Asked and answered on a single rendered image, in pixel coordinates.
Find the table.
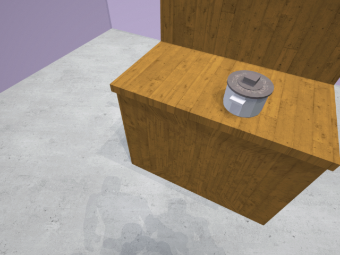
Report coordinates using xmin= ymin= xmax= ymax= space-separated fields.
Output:
xmin=110 ymin=0 xmax=340 ymax=225

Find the pot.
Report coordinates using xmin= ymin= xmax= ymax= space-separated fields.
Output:
xmin=223 ymin=85 xmax=268 ymax=118

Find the knob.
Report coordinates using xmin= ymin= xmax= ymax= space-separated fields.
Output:
xmin=243 ymin=72 xmax=261 ymax=85

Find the lid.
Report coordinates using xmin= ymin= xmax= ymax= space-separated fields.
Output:
xmin=227 ymin=70 xmax=274 ymax=99

